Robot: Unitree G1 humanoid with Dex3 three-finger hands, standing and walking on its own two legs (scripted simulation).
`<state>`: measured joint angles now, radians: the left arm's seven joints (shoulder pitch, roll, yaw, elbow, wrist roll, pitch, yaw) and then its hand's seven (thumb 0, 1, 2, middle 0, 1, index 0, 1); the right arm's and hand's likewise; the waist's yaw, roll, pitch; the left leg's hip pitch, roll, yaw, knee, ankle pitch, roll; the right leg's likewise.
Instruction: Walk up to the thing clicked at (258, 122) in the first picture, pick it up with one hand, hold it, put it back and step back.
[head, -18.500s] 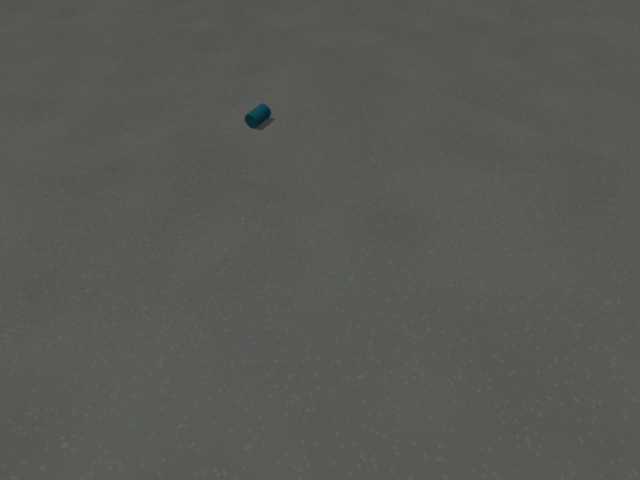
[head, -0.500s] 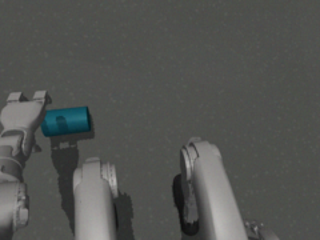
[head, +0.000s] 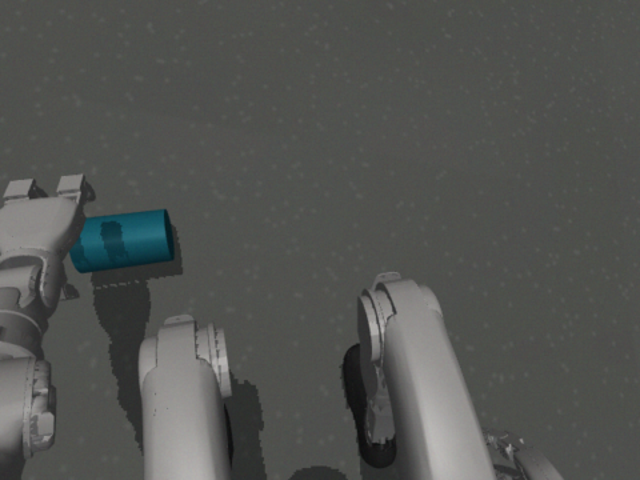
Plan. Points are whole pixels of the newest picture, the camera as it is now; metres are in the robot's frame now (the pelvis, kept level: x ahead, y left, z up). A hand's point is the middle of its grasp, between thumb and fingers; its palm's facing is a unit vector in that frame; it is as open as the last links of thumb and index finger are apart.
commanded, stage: rise first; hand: left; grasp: from above
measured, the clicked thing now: (125, 240) +0.47 +0.23 -0.31
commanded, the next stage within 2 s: approach in 1.56 s
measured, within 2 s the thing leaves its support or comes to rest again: neither
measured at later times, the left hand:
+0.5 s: hand (62, 250) +0.43 +0.28 -0.19, palm faces -0.45 -0.04 -0.89, open 14.0 cm
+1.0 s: hand (65, 251) +0.43 +0.27 -0.19, palm faces -0.45 -0.04 -0.89, open 13.8 cm
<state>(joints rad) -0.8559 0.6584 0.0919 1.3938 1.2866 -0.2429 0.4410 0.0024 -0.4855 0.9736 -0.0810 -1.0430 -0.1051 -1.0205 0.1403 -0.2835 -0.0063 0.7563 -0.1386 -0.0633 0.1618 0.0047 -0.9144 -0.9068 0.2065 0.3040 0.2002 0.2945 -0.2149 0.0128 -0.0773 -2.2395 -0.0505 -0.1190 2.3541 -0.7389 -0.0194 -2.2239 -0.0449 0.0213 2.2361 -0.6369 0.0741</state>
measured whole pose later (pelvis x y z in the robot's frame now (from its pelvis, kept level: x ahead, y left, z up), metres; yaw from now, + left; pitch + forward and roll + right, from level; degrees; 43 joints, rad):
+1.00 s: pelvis -0.01 +0.00 -0.02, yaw -1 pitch +34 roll -8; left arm -0.89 0.68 0.09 1.47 1.32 -0.26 0.47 0.00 -0.50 1.00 -0.12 -1.01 -0.12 -1.02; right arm 0.16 -0.29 0.01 0.77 -0.15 -0.09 0.17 0.01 -0.91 -0.91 0.21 0.30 0.20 0.29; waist -0.24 0.01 -0.08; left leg -2.28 -0.06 -0.13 2.40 -0.71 -0.01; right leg -2.25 -0.04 0.02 2.27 -0.61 0.07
